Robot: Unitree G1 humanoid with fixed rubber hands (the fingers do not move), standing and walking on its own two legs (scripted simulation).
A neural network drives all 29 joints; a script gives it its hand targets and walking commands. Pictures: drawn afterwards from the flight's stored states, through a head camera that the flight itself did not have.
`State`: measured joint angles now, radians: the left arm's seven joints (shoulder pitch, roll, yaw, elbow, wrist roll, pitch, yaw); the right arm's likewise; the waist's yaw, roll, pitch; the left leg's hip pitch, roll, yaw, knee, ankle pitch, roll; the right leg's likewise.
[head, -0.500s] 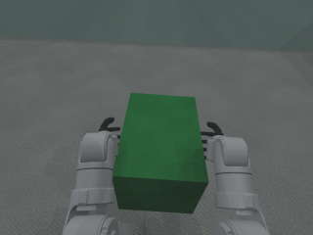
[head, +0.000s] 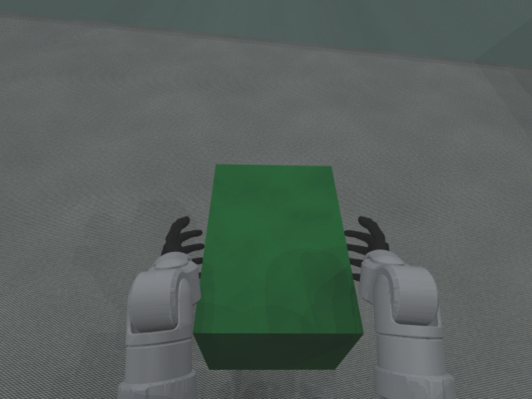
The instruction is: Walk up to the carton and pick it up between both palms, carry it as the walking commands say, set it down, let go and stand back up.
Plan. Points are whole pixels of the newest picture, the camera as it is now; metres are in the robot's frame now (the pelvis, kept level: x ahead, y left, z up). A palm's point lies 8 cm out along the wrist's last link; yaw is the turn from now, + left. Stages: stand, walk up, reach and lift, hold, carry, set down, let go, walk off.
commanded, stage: carry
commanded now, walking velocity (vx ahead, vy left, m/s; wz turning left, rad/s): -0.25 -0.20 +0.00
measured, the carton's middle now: (273, 263) +0.36 +0.01 +0.00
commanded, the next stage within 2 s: none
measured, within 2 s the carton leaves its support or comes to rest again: neither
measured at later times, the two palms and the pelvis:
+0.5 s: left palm out of the picture +0.12 -0.01 +0.09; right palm out of the picture +0.10 -0.28 +0.09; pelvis -0.19 -0.13 -0.01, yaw +0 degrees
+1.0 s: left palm out of the picture -0.08 -0.15 +0.08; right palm out of the picture -0.10 -0.43 +0.06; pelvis -0.38 -0.28 +0.00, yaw +1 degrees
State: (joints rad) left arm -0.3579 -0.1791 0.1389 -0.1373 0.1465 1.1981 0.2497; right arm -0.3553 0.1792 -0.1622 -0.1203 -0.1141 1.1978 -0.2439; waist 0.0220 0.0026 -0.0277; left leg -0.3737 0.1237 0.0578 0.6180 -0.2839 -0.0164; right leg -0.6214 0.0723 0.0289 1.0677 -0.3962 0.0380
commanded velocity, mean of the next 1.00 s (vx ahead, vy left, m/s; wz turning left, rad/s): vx -0.25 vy -0.20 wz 0.00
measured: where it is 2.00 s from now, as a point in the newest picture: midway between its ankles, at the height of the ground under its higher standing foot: outside the picture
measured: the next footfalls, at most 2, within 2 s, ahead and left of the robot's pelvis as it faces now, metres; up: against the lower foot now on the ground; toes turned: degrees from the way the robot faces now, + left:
right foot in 0.22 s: -0.07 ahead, -0.24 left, +0.00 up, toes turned -3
left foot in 0.50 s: -0.17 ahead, -0.04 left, +0.00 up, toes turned +8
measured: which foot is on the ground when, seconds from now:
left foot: down 0.00-0.22, up 0.24-0.48, down 0.50-0.88, up 0.90-1.00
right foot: up 0.00-0.20, down 0.22-0.52, up 0.54-0.86, down 0.88-1.00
